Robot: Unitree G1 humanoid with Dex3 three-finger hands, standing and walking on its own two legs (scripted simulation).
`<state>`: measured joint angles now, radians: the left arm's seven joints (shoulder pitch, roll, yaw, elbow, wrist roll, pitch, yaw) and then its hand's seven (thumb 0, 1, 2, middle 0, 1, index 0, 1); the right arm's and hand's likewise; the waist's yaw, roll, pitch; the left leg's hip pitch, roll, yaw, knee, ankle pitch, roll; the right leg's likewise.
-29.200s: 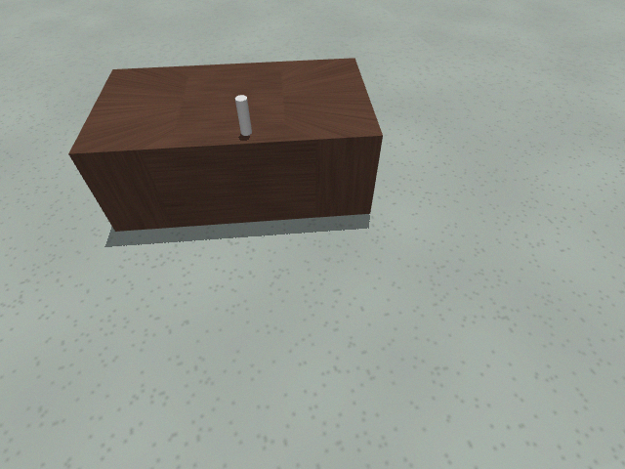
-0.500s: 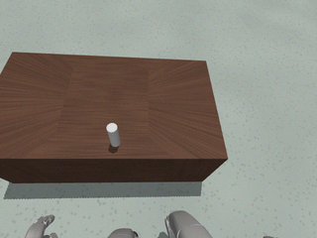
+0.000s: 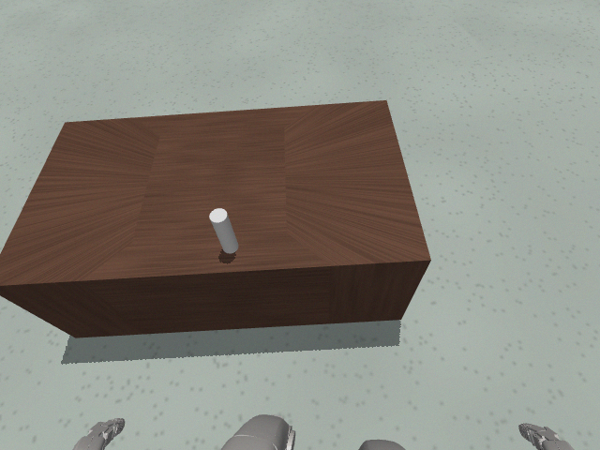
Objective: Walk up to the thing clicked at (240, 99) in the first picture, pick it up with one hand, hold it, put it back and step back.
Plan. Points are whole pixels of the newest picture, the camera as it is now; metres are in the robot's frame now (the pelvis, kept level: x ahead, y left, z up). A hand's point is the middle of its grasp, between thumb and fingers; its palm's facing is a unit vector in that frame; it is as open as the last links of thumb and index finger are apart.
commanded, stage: step back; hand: left
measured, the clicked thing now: (224, 232) +0.60 +0.23 -0.28
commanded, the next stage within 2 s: none
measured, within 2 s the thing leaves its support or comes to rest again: neither
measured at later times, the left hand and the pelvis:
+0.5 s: hand out of the picture -0.07 +0.25 -0.16, palm faces +0.01 -0.91 -0.41, open 7.4 cm; pelvis -0.15 -0.03 -0.02, yaw -1 degrees
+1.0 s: hand out of the picture -0.21 +0.23 -0.15, palm faces +0.09 -0.91 -0.39, open 7.4 cm; pelvis -0.31 -0.05 -0.01, yaw +4 degrees
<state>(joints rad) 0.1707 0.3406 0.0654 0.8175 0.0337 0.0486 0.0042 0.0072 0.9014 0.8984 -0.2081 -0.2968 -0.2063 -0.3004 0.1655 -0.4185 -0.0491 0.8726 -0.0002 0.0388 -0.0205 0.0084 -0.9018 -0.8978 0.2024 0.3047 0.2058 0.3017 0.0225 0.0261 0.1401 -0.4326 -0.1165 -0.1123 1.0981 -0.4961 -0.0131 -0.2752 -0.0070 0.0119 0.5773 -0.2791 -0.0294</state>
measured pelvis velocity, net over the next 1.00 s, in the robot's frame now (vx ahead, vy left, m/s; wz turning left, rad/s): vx -0.31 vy -0.05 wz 0.06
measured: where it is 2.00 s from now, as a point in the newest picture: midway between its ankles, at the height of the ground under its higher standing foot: outside the picture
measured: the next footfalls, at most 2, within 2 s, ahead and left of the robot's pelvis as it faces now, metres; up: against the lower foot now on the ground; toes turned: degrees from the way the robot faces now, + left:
left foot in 0.14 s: -0.03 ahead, +0.12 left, +0.00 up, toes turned +2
right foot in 0.50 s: -0.14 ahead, -0.16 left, +0.00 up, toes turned +3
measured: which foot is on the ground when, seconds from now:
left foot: up 0.00-0.12, down 0.14-0.52, up 0.54-0.80, down 0.82-1.00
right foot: down 0.00-0.16, up 0.18-0.48, down 0.50-0.84, up 0.86-1.00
